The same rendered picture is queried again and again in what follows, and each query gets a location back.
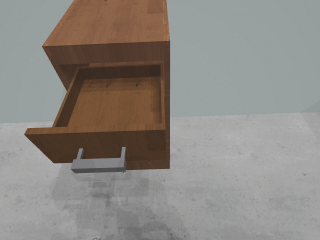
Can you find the cabinet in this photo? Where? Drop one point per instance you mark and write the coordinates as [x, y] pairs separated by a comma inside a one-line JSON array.
[[110, 33]]

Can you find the handle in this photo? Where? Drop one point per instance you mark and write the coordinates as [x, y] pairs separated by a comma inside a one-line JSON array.
[[99, 165]]

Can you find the drawer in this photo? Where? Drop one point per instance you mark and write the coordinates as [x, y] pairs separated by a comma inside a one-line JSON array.
[[106, 108]]

